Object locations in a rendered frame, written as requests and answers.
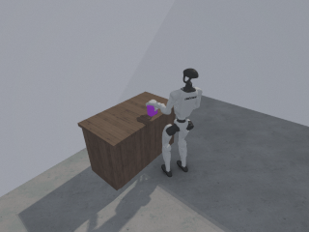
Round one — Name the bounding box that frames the sponge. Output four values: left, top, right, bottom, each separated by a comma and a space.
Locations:
147, 105, 158, 117

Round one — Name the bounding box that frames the robot right upper arm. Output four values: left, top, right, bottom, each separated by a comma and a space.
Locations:
194, 87, 203, 109

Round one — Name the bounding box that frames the robot left forearm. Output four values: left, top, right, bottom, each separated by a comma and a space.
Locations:
154, 101, 166, 113

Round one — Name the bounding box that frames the robot left upper arm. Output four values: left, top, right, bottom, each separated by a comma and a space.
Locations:
163, 90, 182, 115

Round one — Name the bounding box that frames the table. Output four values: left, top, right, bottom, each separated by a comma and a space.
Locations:
77, 92, 176, 190

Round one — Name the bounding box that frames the left robot hand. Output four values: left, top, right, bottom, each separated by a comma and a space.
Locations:
145, 100, 158, 112

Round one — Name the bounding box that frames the robot left foot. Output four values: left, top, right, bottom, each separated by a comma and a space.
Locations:
161, 164, 173, 177

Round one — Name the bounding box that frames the right robot shin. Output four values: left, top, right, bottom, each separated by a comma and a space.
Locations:
179, 141, 187, 167

